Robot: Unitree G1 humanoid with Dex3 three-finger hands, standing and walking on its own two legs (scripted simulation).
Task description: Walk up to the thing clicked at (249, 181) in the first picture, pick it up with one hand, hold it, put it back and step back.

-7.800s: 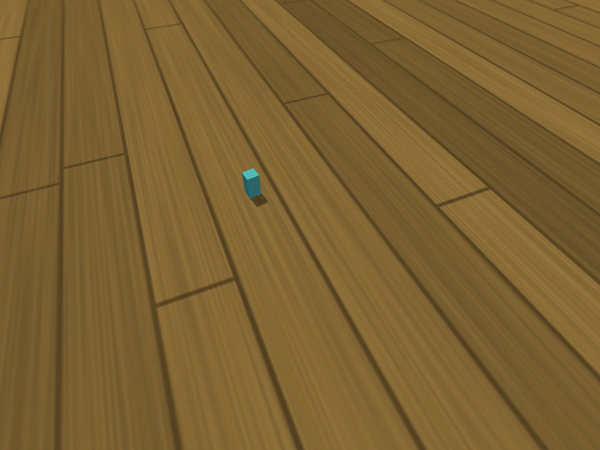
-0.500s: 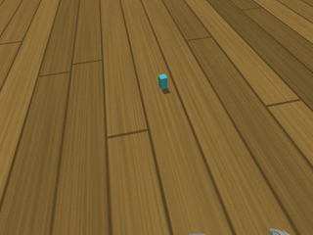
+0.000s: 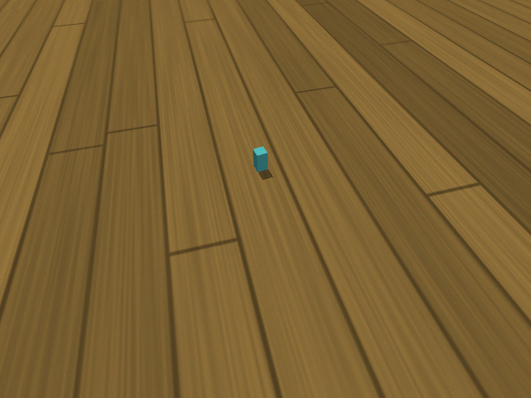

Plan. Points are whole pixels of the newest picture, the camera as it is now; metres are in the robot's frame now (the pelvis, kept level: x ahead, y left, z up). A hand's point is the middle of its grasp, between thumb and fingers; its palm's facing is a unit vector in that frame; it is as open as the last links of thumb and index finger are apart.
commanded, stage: stand
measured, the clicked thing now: (260, 159) +1.42 +0.03 -0.72
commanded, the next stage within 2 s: none
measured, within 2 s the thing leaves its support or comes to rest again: neither
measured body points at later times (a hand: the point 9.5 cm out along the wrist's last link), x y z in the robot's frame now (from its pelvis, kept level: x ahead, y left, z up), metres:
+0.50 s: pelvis +0.00 +0.00 +0.00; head +0.01 -0.01 +0.45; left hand +0.07 +0.30 -0.13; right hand +0.08 -0.30 -0.13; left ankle +0.01 +0.13 -0.74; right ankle +0.02 -0.13 -0.74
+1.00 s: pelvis +0.01 +0.00 +0.00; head +0.02 -0.01 +0.45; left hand +0.08 +0.30 -0.13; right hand +0.08 -0.31 -0.13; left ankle +0.01 +0.13 -0.74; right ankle +0.02 -0.13 -0.74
